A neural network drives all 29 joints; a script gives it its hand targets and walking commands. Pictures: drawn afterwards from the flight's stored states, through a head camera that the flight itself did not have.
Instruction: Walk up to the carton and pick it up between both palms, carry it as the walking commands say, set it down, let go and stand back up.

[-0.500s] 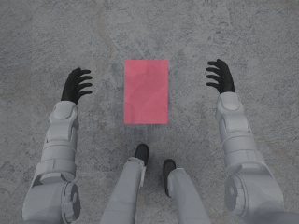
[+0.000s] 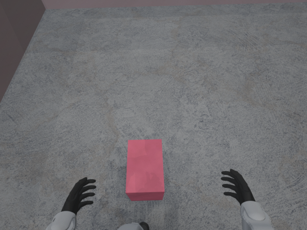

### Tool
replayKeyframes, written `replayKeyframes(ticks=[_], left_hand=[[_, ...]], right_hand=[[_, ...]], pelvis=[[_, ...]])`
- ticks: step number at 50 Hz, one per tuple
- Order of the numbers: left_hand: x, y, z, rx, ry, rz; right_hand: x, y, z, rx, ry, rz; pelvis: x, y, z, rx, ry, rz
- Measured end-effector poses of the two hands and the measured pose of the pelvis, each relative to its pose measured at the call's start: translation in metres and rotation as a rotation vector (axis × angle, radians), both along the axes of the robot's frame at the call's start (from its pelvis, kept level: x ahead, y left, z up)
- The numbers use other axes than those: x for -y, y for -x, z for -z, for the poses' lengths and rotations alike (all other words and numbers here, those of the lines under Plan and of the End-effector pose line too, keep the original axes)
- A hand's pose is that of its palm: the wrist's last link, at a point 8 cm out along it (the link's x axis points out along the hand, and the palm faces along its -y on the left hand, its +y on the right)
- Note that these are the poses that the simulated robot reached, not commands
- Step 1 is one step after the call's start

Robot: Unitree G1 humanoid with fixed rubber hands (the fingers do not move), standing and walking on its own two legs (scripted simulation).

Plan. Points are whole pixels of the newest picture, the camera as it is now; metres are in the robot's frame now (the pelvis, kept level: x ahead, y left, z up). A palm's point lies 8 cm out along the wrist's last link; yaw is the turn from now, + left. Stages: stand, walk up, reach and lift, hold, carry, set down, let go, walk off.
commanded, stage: let go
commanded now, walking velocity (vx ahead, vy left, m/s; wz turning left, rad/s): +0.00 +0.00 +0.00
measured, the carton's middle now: (145, 171) +0.42 +0.07 -0.63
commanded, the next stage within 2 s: stand in 0.54 s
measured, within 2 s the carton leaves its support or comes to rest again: neither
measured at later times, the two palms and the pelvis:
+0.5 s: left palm (72, 207) +0.17 +0.22 -0.06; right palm (261, 214) +0.17 -0.25 -0.06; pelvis +0.01 -0.02 +0.00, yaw +0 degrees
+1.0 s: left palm (53, 209) +0.17 +0.29 -0.09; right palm (280, 224) +0.15 -0.30 -0.07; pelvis +0.03 +0.00 +0.00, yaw -2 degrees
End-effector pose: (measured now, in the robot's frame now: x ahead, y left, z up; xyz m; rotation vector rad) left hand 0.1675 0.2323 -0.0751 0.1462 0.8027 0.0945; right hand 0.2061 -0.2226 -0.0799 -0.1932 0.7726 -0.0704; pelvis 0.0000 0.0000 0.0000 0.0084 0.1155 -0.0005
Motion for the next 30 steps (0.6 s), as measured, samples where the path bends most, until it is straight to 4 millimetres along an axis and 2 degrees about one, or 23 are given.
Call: replayKeyframes(ticks=[6, 11, 20, 27, 30], left_hand=[[0.003, 0.008, -0.011, 0.007, -0.016, 0.015], [0.011, 0.005, -0.013, 0.007, -0.017, 0.046], [0.016, -0.004, -0.016, 0.011, -0.026, 0.059], [0.006, -0.001, -0.017, -0.018, -0.051, -0.001], [-0.006, 0.001, -0.012, -0.002, -0.096, -0.012]], right_hand=[[0.018, 0.030, -0.012, -0.009, 0.000, 0.004], [0.027, 0.044, -0.016, -0.020, -0.003, 0.022], [0.030, 0.040, -0.020, -0.010, -0.016, 0.048], [0.024, 0.034, -0.017, -0.007, -0.010, 0.036], [0.031, 0.037, -0.011, -0.045, 0.068, 0.010]], pelvis=[[0.010, -0.003, -0.004, 0.100, -0.014, -0.003], [0.015, -0.005, -0.004, 0.152, -0.016, 0.002], [0.017, -0.009, -0.004, 0.192, -0.016, 0.008], [0.014, -0.011, -0.003, 0.174, -0.013, -0.004], [0.013, -0.012, -0.002, 0.147, -0.008, -0.001]])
